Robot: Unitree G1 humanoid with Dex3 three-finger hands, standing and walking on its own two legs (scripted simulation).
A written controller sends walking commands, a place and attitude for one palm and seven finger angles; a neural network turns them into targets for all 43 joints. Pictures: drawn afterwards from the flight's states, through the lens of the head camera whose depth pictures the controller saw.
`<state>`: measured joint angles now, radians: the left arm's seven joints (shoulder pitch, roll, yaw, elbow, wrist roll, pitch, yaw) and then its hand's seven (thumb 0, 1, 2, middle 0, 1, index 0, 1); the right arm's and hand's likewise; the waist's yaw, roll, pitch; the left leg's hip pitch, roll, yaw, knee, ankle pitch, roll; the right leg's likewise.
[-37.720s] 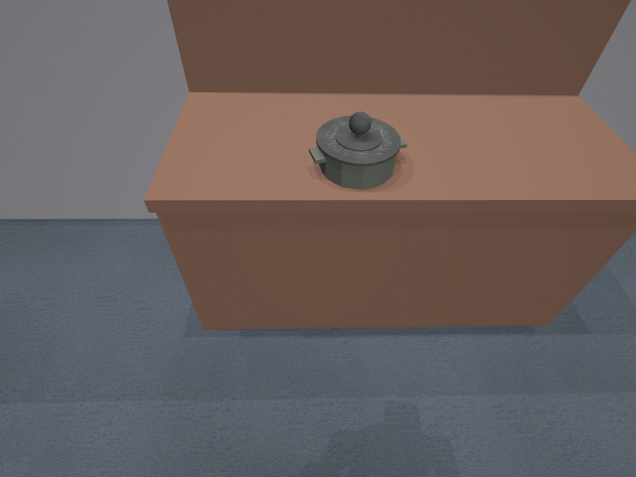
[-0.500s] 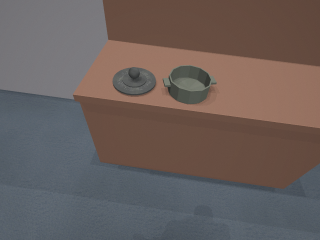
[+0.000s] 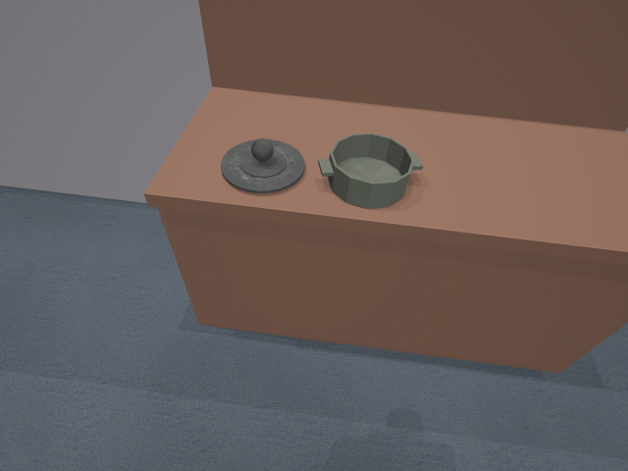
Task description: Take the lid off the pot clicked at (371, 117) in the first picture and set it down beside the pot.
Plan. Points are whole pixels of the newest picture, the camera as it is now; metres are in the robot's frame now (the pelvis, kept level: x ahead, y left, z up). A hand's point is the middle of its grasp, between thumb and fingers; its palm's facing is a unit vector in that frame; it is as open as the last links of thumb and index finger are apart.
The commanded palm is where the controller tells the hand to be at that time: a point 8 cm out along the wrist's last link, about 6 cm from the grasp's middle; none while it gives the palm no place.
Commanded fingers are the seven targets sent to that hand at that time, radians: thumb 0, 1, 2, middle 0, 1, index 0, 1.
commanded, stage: let the arm hang, fingers relaxed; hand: left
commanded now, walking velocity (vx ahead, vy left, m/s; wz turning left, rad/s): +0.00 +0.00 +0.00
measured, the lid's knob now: (262, 149) +0.79 +0.15 -0.06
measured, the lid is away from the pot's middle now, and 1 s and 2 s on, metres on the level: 0.26 0.26 0.26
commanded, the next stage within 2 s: look to check the result in 0.90 s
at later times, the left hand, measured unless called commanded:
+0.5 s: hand out of the picture +0.00 +0.17 -0.18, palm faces +0.03 -0.98 -0.19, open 7.3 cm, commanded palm none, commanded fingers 0.00 0.90 0.90 -0.20 -0.30 -0.20 -0.30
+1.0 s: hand out of the picture -0.01 +0.16 -0.18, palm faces +0.03 -0.98 -0.19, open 7.3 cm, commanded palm none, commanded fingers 0.00 0.90 0.90 -0.20 -0.30 -0.20 -0.30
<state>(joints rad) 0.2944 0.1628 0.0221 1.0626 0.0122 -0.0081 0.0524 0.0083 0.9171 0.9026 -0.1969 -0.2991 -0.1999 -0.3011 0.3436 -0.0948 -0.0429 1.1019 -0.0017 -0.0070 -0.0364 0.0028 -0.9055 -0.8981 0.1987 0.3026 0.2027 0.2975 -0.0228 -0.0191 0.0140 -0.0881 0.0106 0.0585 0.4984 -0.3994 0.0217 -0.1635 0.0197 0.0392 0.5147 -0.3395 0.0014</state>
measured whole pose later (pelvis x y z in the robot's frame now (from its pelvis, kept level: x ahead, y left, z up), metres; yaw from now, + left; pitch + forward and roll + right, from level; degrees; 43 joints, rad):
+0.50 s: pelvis -0.01 +0.00 +0.00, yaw +0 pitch -1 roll -1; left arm 0.30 0.15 0.02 1.09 0.01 -0.01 0.05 0.01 0.92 0.90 -0.20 -0.30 -0.20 -0.30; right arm 0.34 -0.09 -0.04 1.11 0.00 -0.01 -0.04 0.00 -0.91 -0.90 0.20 0.30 0.20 0.30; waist -0.02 -0.02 0.02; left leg -0.08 0.01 0.06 0.48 -0.38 0.02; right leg -0.16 0.01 0.04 0.50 -0.32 0.00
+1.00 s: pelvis -0.01 -0.01 +0.00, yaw +0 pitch -1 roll +0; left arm 0.30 0.15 0.02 1.09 0.01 -0.01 0.05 0.01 0.92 0.90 -0.20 -0.30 -0.20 -0.30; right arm 0.34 -0.10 -0.04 1.12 0.00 -0.01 -0.04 0.00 -0.91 -0.90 0.20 0.30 0.20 0.30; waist -0.02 -0.01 0.03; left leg -0.09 0.01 0.05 0.47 -0.36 0.02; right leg -0.17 0.02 0.03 0.49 -0.31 0.00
